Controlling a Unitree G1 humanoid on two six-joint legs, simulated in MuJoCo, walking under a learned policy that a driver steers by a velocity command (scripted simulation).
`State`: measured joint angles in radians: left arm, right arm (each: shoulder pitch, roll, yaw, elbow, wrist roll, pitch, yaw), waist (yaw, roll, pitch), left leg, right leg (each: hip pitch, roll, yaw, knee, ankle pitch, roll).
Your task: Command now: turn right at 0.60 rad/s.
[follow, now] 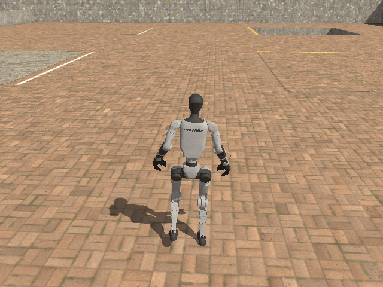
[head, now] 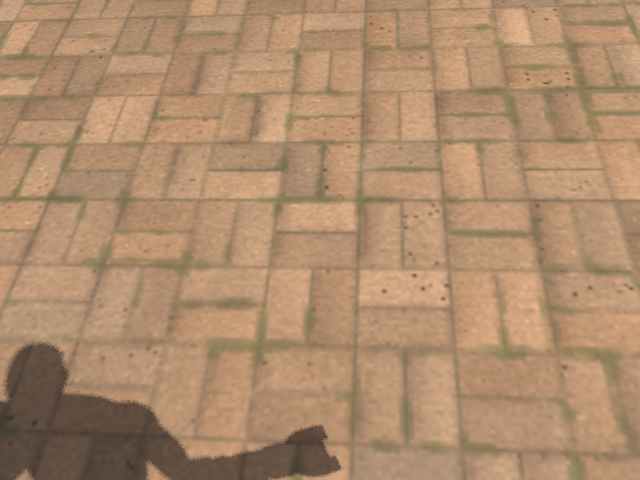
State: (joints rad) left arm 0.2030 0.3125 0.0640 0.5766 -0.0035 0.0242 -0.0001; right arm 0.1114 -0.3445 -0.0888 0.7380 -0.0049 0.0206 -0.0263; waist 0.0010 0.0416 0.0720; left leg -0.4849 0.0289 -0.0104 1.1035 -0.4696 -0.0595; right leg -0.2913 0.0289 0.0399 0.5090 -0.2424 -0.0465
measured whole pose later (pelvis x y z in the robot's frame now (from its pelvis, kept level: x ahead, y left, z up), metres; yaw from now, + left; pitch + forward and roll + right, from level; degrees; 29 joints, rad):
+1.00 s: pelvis +0.07 -0.07 +0.01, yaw -36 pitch +2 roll +2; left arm 0.40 0.27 0.04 0.65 -0.01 -0.04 -0.01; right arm 0.17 -0.34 -0.07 0.70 0.00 -0.09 0.04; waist 0.03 0.04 0.02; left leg -0.57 0.05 -0.01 0.98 -0.22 -0.02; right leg -0.10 0.04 0.07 0.36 -0.28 -0.07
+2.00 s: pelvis +0.44 -0.47 +0.01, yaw -50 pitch +1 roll -1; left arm 0.34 0.28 0.04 0.76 0.00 -0.08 -0.02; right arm 0.17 -0.33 -0.04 0.75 0.01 -0.06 0.01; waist 0.05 0.05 0.03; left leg -0.62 0.11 -0.03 0.97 -0.19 -0.02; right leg -0.14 0.06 -0.03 0.29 -0.17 -0.07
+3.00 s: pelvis +0.81 -0.89 +0.00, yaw -47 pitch +0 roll -1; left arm 0.23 0.26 0.05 0.80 0.01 -0.09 -0.03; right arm 0.27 -0.31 -0.05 0.85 0.03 -0.06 0.00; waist 0.01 0.05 0.04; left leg -0.51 0.08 -0.06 1.11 -0.31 0.02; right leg -0.23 0.04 -0.08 0.37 -0.15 -0.06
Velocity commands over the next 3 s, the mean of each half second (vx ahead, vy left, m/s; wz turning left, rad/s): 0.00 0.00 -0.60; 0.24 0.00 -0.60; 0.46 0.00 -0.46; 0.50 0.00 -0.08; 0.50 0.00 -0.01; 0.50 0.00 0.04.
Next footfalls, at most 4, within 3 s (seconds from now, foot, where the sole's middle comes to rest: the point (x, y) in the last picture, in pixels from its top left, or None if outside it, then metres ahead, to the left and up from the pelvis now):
0.38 left None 0.09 0.13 -0.78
0.82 right None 0.00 -0.13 -0.78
1.26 left None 0.41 -0.18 -0.78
1.74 right None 0.39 -0.55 -0.78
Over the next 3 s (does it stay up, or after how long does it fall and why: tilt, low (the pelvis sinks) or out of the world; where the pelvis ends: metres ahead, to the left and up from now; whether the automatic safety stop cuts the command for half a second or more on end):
stays up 0.81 -0.89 0.00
